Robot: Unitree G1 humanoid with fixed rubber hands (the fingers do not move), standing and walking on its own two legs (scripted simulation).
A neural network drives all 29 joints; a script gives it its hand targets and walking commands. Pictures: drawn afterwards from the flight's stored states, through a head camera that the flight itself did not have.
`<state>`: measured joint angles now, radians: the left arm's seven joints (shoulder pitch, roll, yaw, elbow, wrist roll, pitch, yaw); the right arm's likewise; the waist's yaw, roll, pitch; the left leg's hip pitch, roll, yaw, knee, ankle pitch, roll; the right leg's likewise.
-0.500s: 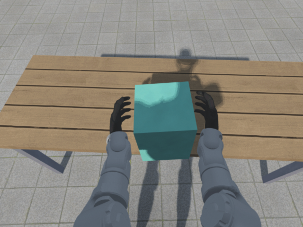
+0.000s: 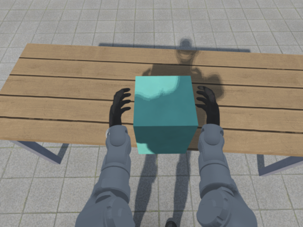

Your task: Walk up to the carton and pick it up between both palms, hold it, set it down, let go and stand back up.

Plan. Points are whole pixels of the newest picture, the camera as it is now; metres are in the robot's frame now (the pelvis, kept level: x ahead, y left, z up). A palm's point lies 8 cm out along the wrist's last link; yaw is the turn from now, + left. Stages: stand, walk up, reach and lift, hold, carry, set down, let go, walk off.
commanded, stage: set down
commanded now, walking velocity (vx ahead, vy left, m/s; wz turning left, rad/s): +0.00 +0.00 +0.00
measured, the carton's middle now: (162, 118) +0.46 -0.06 -0.10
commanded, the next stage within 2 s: none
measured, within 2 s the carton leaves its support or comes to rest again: neither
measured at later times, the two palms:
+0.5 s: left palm (116, 121) +0.40 +0.08 +0.00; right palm (211, 119) +0.39 -0.17 +0.01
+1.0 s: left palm (119, 118) +0.43 +0.08 -0.04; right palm (206, 117) +0.41 -0.18 -0.03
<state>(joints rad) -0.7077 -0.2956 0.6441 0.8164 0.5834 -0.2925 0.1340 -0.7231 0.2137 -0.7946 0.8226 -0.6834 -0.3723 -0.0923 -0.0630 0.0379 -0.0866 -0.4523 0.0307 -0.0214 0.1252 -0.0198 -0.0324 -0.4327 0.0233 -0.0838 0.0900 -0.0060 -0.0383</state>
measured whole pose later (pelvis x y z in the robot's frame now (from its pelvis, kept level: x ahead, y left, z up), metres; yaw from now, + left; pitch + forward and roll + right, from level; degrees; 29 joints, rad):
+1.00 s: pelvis +0.02 +0.00 -0.01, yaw -2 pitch +29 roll +0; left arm -0.71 -0.28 0.68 0.77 0.60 -0.40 0.11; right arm -0.71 0.22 -0.74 0.78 -0.67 -0.48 -0.04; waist -0.06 0.02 -0.10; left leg -0.60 0.03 0.01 0.15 -0.04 -0.03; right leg -0.61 0.03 -0.05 0.15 -0.03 -0.03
